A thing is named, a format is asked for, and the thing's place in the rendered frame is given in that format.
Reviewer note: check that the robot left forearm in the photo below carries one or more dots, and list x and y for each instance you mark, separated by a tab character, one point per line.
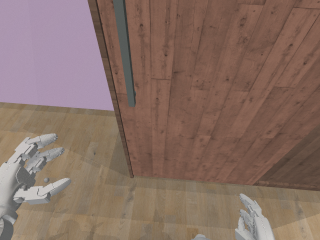
7	219

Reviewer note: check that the wardrobe door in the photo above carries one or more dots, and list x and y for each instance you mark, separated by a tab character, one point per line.
224	88
301	165

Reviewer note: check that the right robot shin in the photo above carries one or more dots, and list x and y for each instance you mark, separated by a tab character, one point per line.
200	235

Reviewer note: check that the right robot hand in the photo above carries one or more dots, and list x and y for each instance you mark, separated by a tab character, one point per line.
259	226

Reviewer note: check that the left robot hand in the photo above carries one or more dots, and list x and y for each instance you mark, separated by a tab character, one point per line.
13	175

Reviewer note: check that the handle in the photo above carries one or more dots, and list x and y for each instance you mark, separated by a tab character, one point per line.
124	43

